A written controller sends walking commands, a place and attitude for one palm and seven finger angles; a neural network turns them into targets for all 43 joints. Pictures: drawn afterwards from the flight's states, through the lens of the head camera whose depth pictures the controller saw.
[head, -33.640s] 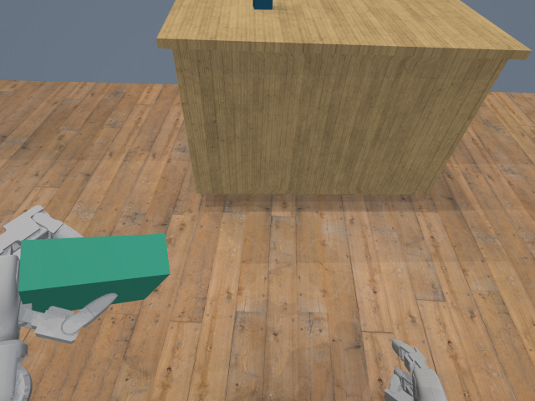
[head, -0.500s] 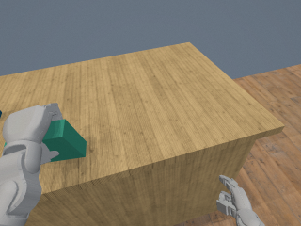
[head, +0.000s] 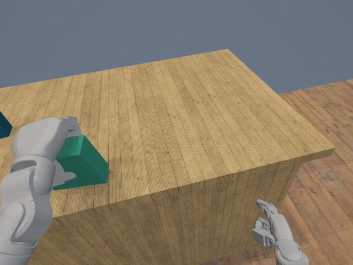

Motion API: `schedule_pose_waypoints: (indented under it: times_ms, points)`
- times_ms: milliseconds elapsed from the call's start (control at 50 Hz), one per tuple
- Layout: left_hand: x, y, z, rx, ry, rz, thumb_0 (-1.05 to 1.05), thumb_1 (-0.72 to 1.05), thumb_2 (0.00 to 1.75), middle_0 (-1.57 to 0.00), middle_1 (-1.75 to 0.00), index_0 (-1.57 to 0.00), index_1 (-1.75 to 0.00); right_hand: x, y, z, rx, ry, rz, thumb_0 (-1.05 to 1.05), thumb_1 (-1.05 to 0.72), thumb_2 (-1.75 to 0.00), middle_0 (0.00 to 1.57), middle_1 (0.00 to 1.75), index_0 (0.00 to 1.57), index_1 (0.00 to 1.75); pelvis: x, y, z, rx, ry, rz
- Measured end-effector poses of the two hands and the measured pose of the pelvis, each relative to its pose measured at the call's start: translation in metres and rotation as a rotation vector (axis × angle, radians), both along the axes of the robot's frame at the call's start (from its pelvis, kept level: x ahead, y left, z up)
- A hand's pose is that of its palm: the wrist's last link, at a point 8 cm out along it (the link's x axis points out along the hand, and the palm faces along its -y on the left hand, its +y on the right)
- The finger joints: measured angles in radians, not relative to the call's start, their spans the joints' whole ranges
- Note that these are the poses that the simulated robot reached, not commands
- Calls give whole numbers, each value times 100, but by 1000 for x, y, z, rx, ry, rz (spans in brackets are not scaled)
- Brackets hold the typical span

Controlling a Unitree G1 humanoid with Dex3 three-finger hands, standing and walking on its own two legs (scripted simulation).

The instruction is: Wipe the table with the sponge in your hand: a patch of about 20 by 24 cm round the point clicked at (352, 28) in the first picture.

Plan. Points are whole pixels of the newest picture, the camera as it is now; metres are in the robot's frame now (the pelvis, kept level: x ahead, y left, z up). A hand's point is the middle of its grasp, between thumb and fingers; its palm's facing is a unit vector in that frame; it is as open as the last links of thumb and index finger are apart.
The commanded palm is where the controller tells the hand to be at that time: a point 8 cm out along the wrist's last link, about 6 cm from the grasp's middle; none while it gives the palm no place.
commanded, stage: lift the sponge slowly off the table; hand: left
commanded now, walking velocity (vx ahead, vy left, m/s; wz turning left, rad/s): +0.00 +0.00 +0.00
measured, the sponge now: (73, 169) +0.25 +0.29 +0.11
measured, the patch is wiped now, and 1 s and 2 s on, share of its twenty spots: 0.95 0.95 0.95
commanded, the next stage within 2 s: bring the sponge back beside the body in 1.42 s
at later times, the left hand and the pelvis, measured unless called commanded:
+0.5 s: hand (54, 139) +0.25 +0.29 +0.21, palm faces +0.15 -0.03 -0.99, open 9.1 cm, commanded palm +0.21 +0.29 +0.28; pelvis -0.02 -0.02 +0.00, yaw +0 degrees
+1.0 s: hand (43, 122) +0.25 +0.29 +0.25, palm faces +0.25 -0.03 -0.97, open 9.1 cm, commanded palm +0.20 +0.29 +0.32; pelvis -0.03 -0.01 +0.00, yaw -1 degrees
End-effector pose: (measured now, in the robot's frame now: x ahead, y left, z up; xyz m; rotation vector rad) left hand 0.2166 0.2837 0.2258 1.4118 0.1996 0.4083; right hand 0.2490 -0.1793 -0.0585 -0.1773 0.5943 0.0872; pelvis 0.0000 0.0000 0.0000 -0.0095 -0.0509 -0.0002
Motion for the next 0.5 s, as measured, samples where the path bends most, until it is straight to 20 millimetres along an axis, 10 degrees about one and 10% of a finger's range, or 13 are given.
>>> schedule_pose_waypoints:
  times_ms: [500]
  points:
    - [5,-3,34,72,12,32,-2,-46,105,-78,-137,-87,-142,-26,-37,-5,-19,-13,-58,1,-91,-90,20,30,20,30,-22,-21,-2,12,-17,-2]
